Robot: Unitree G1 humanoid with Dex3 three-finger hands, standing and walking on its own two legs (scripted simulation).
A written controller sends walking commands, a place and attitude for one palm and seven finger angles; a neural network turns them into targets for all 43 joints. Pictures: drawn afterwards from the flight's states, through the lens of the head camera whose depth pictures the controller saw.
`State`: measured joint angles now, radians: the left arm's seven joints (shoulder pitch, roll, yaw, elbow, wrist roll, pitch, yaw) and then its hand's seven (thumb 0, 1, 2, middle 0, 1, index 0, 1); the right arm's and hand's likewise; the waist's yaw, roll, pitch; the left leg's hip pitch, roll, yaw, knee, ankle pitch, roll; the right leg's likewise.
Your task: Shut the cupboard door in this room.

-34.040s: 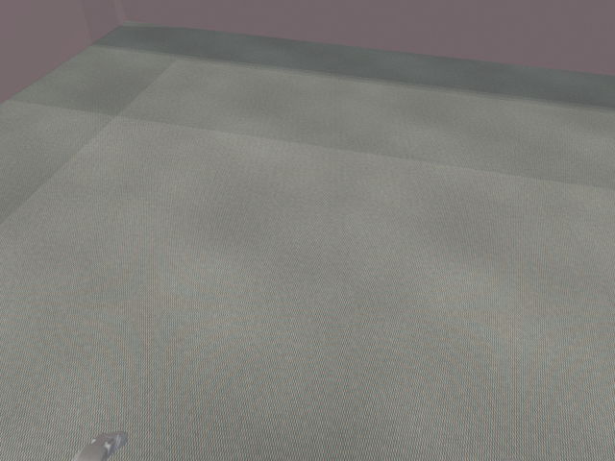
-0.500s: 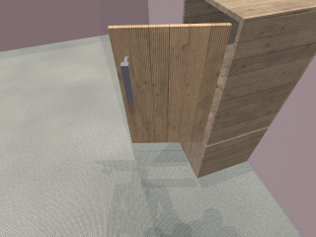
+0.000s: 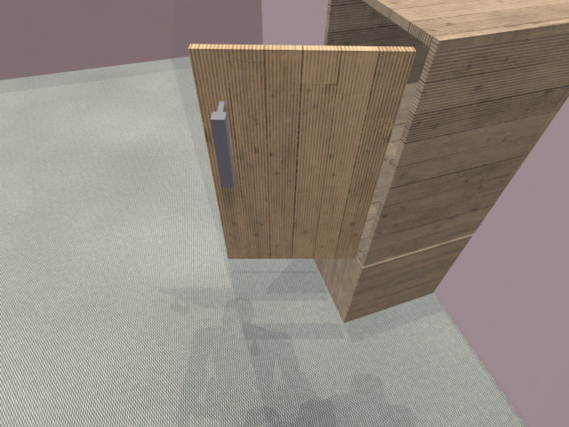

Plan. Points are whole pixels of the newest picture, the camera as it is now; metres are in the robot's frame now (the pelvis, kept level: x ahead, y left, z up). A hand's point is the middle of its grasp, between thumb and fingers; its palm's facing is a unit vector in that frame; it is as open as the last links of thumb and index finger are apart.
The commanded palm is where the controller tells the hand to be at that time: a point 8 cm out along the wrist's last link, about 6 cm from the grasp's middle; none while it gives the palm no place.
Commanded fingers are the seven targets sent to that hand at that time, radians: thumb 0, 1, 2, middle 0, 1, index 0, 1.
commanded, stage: shuffle to correct the standing spot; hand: left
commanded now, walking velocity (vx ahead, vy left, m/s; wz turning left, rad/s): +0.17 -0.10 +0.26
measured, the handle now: (225, 145) +0.58 +0.15 +0.07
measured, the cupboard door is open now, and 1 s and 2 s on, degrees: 72 72 72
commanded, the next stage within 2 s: come to a stop and stand still in 0.52 s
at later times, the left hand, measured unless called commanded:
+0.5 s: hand out of the picture +0.10 +0.14 -0.18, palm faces +0.04 -0.98 -0.19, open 7.3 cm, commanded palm none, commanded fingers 0.00 0.90 0.90 -0.20 -0.30 -0.20 -0.30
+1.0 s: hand out of the picture +0.14 +0.09 -0.19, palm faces +0.12 -0.98 -0.16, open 7.4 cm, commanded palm none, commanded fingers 0.00 0.90 0.90 -0.20 -0.30 -0.20 -0.30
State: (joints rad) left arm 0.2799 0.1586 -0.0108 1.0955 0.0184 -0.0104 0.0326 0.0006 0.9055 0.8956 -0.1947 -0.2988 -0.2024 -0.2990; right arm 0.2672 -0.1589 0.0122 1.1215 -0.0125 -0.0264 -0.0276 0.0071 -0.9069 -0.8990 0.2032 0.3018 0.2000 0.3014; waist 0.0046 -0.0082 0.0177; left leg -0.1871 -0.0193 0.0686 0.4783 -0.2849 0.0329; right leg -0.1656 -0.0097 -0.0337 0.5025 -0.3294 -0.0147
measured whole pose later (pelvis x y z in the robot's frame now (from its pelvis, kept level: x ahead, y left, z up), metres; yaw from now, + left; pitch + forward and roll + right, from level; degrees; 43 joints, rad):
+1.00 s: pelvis +0.15 -0.07 -0.01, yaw +2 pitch +0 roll +2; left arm 0.28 0.14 0.01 1.04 0.02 0.03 0.04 0.00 0.91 0.90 -0.20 -0.30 -0.20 -0.30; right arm 0.12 -0.09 0.00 0.99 -0.01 -0.01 -0.04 0.00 -0.90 -0.90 0.20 0.30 0.20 0.30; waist 0.06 -0.06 0.06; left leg -0.27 -0.02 0.11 0.52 -0.24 0.05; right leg -0.24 -0.04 -0.07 0.61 -0.38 0.00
